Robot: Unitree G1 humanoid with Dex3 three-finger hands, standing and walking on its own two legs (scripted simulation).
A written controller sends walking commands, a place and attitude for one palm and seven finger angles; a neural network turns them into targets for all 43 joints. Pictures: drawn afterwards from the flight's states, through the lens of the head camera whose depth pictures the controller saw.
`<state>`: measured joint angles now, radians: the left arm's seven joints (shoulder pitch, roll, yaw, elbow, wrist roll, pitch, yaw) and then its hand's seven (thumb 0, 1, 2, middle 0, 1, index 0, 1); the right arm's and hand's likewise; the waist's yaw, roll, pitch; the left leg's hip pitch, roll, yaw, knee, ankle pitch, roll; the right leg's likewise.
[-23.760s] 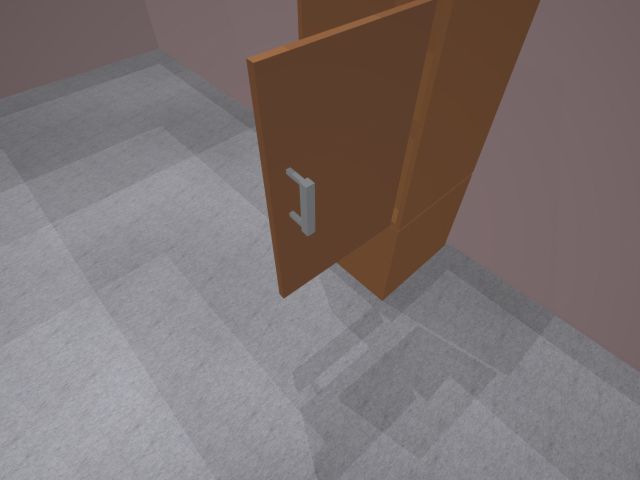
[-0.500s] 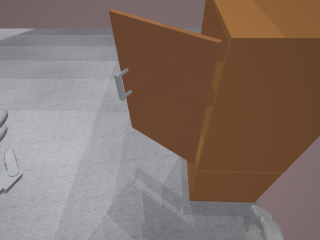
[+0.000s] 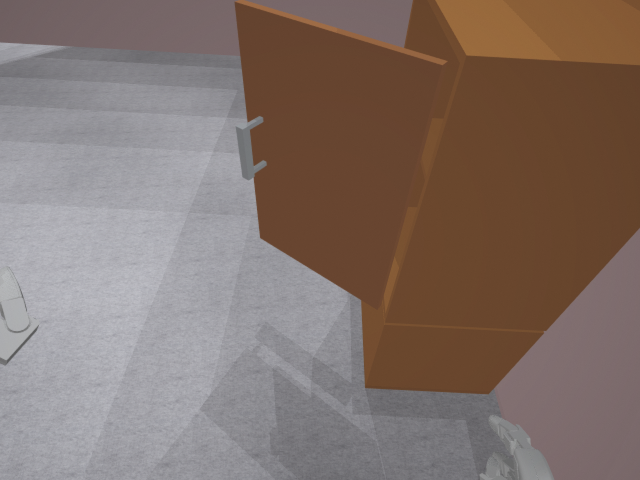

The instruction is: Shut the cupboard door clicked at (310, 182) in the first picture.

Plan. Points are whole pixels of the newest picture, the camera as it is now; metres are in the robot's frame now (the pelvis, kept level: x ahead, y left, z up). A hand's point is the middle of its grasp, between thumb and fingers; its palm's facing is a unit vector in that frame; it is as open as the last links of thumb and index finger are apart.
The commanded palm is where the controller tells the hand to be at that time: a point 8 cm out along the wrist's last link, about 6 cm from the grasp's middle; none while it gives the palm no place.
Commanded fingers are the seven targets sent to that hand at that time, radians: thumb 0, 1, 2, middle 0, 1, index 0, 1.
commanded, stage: step back with the hand held close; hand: left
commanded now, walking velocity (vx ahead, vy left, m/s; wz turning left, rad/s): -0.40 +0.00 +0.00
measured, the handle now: (252, 148) +0.74 +0.18 +0.01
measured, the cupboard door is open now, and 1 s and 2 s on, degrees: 55 55 55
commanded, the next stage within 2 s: stop stepping back and stand still in 0.92 s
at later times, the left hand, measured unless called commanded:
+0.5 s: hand (25, 368) +0.17 +0.25 +0.18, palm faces +0.45 -0.78 -0.44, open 7.5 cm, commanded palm +0.09 +0.29 +0.20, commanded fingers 0.00 0.90 0.90 -0.20 -0.30 -0.20 -0.30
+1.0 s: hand out of the picture +0.07 +0.25 +0.19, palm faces +0.46 -0.82 -0.34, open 7.5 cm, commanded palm +0.01 +0.28 +0.20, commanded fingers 0.00 0.90 0.90 -0.20 -0.30 -0.20 -0.30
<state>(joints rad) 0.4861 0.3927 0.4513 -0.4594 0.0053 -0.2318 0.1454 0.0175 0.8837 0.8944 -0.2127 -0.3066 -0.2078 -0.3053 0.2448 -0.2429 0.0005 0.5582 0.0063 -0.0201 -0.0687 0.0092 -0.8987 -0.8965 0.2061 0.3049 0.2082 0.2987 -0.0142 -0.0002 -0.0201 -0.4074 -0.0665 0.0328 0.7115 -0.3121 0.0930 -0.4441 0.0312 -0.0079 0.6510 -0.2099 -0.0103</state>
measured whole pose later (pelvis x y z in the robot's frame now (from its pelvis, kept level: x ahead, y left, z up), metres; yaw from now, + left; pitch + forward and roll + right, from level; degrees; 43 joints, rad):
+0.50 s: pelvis -0.04 -0.01 +0.00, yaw +1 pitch +1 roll -2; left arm 0.48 0.40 0.46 -0.51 -0.01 -0.27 0.13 0.02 0.88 0.89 -0.21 -0.31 -0.21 -0.31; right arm 0.18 -0.20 0.00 0.59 -0.01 -0.06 -0.05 0.01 -0.90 -0.90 0.21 0.30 0.21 0.30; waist -0.01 -0.02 0.00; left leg -0.51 -0.03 0.03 0.73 -0.27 0.06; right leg -0.46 0.08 0.08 0.69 -0.25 0.00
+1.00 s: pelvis -0.14 -0.01 +0.01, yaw -2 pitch +5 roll -4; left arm 0.44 0.39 0.41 -0.54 -0.05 -0.25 0.16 0.02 0.89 0.90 -0.21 -0.31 -0.20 -0.30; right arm 0.08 -0.14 0.03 0.64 -0.02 -0.12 -0.04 0.01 -0.90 -0.90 0.21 0.31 0.21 0.30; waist 0.05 -0.02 -0.04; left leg -0.59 0.12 0.16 0.44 0.05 0.02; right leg -0.15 0.04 0.04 0.45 -0.37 0.00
